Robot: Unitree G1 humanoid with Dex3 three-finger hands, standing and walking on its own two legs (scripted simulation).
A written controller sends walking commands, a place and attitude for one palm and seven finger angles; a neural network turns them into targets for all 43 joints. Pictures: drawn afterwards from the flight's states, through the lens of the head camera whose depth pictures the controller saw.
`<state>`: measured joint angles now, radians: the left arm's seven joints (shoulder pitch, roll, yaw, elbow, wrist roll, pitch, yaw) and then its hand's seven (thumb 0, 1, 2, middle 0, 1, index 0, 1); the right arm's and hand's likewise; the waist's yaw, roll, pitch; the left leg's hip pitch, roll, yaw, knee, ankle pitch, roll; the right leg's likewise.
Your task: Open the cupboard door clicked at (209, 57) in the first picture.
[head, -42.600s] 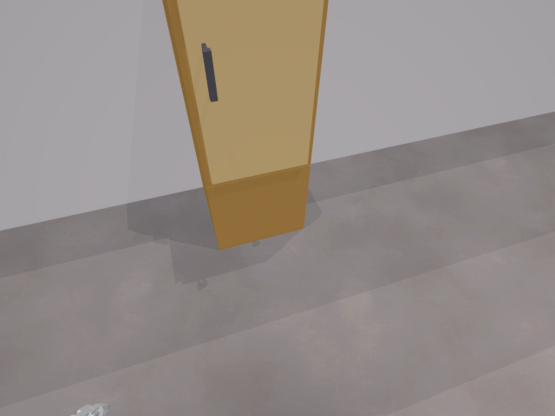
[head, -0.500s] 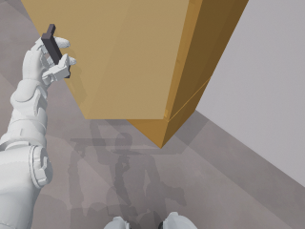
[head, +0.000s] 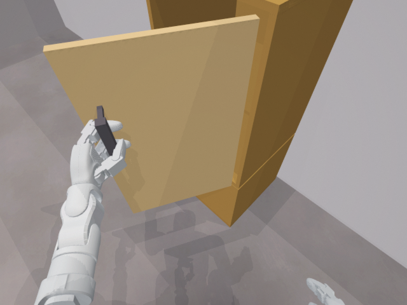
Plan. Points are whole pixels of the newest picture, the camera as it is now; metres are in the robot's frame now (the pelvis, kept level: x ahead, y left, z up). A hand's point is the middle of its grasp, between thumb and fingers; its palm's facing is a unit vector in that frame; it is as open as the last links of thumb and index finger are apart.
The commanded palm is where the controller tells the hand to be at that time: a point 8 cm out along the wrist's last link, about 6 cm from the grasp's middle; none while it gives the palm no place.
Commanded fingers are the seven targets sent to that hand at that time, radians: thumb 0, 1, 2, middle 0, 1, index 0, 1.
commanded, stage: pull the door open along its arc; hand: left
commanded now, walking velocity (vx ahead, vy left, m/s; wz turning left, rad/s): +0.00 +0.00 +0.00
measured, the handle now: (110, 137) +0.43 +0.20 +0.09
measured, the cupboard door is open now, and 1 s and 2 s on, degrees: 62 94 97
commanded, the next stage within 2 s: open thumb and fingers to let go in 0.54 s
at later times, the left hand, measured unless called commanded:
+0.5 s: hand (165, 206) +0.27 +0.07 +0.09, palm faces +0.38 -0.93 +0.01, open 5.8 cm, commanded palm +0.21 +0.10 +0.09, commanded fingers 0.00 0.90 0.90 -0.40 -1.35 -0.40 -1.35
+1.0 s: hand (180, 216) +0.26 +0.04 +0.09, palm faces +0.35 -0.94 -0.02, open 9.1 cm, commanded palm +0.21 +0.09 +0.09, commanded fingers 0.00 -0.43 0.33 -0.31 -1.21 -0.31 -1.21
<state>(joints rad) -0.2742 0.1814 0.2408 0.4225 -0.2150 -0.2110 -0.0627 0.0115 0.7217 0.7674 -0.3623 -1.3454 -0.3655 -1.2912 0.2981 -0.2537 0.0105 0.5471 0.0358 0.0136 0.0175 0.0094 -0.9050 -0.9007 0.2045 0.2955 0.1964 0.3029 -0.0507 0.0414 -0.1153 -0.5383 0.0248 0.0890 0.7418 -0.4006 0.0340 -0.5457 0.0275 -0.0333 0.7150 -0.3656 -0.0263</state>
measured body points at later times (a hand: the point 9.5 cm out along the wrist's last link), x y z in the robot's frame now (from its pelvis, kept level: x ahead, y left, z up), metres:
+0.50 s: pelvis -0.01 -0.03 +0.01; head +0.00 -0.05 +0.46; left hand +0.25 +0.12 +0.09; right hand +0.18 -0.24 -0.09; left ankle -0.02 +0.09 -0.71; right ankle -0.01 -0.10 -0.71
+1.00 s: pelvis -0.02 -0.04 +0.00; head -0.02 -0.06 +0.45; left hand +0.23 +0.09 +0.09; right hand +0.18 -0.23 -0.09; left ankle -0.02 +0.09 -0.71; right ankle -0.01 -0.10 -0.71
